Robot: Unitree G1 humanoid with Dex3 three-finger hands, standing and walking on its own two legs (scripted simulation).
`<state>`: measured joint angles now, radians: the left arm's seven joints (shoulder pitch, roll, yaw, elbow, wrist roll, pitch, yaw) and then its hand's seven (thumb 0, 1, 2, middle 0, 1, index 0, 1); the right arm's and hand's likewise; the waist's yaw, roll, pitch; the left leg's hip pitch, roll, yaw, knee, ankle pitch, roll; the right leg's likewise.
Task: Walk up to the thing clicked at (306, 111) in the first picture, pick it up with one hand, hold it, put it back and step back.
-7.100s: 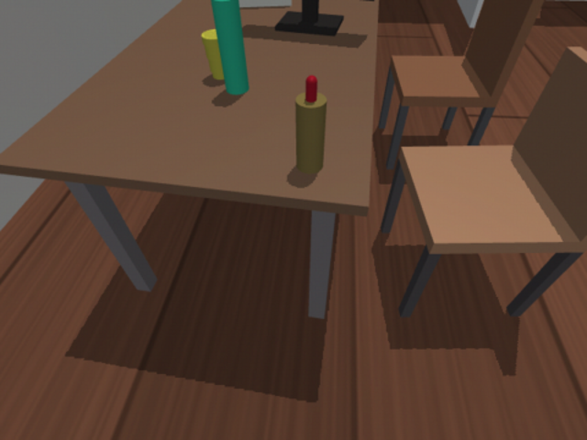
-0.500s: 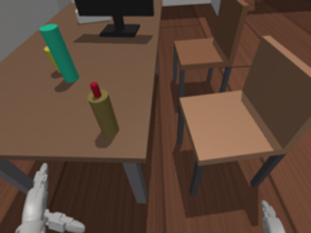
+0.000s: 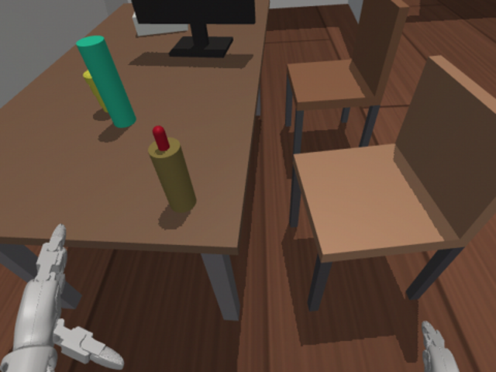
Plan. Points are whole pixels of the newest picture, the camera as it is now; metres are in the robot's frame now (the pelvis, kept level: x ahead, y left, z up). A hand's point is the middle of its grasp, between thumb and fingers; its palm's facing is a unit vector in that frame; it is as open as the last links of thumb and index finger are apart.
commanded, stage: rise first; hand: left
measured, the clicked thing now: (171, 169) +0.47 +0.22 +0.05
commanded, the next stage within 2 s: go down in 0.42 s
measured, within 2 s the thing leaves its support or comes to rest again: neither
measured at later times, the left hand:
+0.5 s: hand (79, 291) +0.18 +0.25 +0.11, palm faces +0.30 -0.85 -0.44, open 17.6 cm
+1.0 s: hand (52, 242) +0.25 +0.32 +0.12, palm faces +0.28 -0.93 -0.23, open 17.6 cm
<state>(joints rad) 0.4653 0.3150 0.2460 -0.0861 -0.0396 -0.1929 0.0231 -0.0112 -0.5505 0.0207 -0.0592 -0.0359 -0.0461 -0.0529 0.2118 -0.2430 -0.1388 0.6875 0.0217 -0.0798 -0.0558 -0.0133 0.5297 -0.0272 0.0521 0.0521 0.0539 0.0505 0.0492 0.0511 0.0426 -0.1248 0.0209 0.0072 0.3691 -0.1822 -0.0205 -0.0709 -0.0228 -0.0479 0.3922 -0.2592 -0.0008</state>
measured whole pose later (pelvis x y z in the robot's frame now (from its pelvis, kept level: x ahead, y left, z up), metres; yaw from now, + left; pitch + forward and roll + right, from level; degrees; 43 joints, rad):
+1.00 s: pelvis +0.00 +0.00 -0.01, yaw +1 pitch -1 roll +0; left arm 0.07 0.46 0.51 0.27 -0.24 -0.23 -0.31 -0.01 -0.58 0.04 -0.08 -0.06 -0.07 -0.07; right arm 0.17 -0.24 -0.10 0.76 0.05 -0.09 -0.09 -0.01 0.52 -0.05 0.05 0.05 0.05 0.05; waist 0.02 0.02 -0.02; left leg -0.22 0.02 0.00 0.47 -0.22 -0.02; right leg -0.16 -0.03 -0.06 0.48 -0.29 0.00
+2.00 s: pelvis +0.00 +0.02 -0.01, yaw +0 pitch +5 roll -1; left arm -0.36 0.71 0.63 0.84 -0.28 -0.09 -0.61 -0.01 -0.57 0.06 -0.05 -0.03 -0.04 -0.05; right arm 0.14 -0.24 0.00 0.87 0.02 -0.20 -0.19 -0.01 0.53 -0.06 0.05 0.05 0.06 0.05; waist -0.01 0.00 -0.08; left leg -0.35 0.02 0.01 0.48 -0.22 0.00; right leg -0.26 -0.02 -0.05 0.44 -0.26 0.02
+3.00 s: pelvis +0.01 +0.02 -0.01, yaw +0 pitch +8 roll -2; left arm -0.42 0.80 0.68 0.96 -0.25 -0.11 -0.65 -0.01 -0.58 0.08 -0.05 -0.05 -0.04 -0.07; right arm 0.17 -0.24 0.02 0.80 0.02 -0.21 -0.19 -0.01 0.53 -0.06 0.05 0.05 0.06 0.05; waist -0.03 -0.01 -0.11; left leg -0.44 0.02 0.00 0.56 -0.26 0.01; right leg -0.34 -0.02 -0.05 0.49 -0.29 0.02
